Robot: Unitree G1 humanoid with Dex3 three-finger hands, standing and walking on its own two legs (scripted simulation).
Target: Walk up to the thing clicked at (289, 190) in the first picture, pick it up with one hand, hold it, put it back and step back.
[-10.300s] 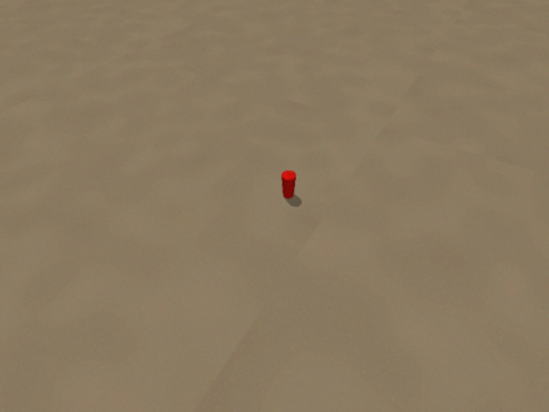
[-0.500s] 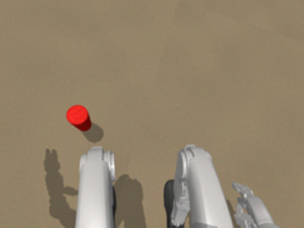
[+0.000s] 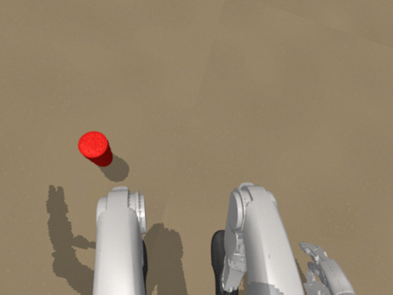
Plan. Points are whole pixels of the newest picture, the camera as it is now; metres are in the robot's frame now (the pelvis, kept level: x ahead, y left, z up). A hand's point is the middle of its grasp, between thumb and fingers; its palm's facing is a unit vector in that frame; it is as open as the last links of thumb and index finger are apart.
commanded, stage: go down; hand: left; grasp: from the side
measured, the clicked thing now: (98, 152) +0.46 +0.26 -0.31
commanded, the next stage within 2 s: approach in 0.16 s
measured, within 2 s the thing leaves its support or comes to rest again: neither
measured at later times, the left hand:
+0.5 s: hand out of the picture +0.38 +0.43 -0.03, palm faces +0.25 -0.97 -0.04, open 17.5 cm
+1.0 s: hand (68, 159) +0.41 +0.31 -0.23, palm faces +0.13 -0.99 +0.04, open 17.6 cm
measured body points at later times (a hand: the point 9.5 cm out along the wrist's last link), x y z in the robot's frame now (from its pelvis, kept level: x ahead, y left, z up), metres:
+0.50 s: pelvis +0.00 +0.00 -0.03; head +0.21 +0.09 +0.36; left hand +0.36 +0.48 -0.02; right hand +0.16 -0.27 -0.11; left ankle +0.09 +0.13 -0.34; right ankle +0.11 -0.13 -0.34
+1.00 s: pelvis -0.01 +0.01 -0.09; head +0.23 +0.15 +0.27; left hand +0.40 +0.36 -0.23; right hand +0.15 -0.25 -0.14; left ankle +0.09 +0.13 -0.34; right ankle +0.10 -0.13 -0.34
